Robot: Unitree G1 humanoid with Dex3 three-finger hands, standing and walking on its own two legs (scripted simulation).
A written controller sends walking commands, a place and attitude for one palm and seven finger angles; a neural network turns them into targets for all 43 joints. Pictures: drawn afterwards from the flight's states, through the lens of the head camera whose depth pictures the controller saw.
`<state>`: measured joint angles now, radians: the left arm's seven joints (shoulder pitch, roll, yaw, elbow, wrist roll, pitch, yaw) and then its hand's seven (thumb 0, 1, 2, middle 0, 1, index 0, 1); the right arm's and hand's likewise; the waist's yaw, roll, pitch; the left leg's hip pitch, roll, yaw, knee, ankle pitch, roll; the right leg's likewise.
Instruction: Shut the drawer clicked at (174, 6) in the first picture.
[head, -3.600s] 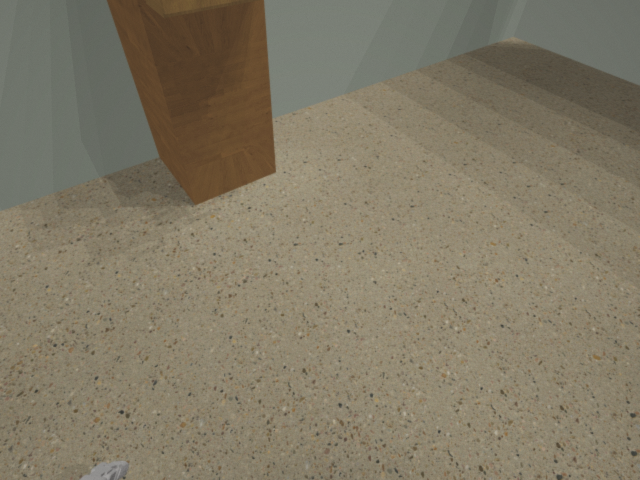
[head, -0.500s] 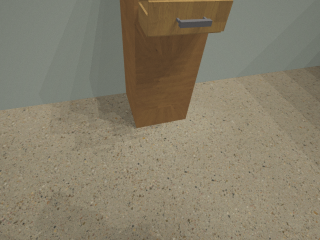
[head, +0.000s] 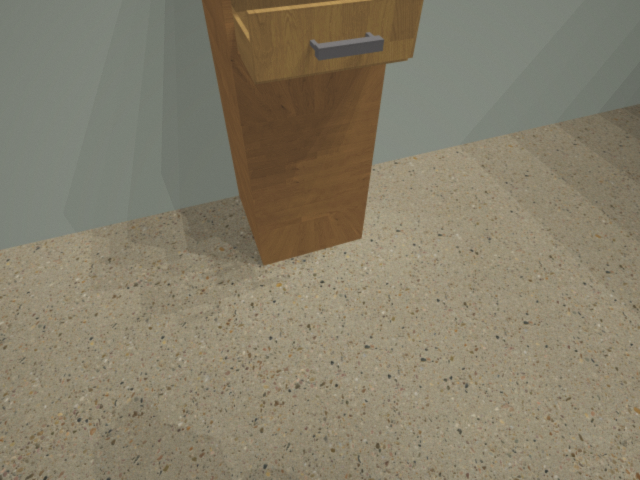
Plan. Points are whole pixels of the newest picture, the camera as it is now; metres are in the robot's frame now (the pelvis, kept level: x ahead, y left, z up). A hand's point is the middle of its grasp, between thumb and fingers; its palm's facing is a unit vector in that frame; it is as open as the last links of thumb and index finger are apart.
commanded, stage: stand and wait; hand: left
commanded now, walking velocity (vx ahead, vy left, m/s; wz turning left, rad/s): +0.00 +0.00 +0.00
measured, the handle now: (345, 43) +0.91 -0.02 +0.14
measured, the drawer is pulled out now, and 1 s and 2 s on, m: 0.17 0.17 0.17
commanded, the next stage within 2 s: look at it before walking up in 0.20 s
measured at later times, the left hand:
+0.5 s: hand out of the picture -0.02 +0.14 -0.18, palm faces +0.04 -0.99 -0.16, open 7.4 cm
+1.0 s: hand out of the picture +0.00 +0.15 -0.18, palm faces +0.03 -0.98 -0.18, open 7.4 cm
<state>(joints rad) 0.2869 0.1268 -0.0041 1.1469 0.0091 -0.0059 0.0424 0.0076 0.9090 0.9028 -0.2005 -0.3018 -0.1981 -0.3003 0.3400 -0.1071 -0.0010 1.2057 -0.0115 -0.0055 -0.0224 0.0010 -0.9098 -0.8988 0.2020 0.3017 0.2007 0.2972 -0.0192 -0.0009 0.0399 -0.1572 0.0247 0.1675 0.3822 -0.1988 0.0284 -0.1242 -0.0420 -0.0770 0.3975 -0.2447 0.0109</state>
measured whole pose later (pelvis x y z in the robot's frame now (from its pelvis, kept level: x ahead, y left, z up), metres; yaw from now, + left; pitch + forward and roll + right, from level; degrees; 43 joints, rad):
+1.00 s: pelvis +0.02 -0.01 +0.00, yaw +0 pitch -1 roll +0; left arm 0.29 0.13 0.00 1.14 0.01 -0.01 0.04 0.01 0.91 0.90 -0.20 -0.30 -0.20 -0.30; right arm 0.27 -0.12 -0.01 1.18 -0.01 -0.02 -0.03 0.00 -0.91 -0.90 0.20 0.30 0.20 0.30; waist 0.00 -0.01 0.04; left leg -0.15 0.04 0.16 0.40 -0.23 0.01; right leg -0.11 -0.02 -0.08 0.40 -0.27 0.00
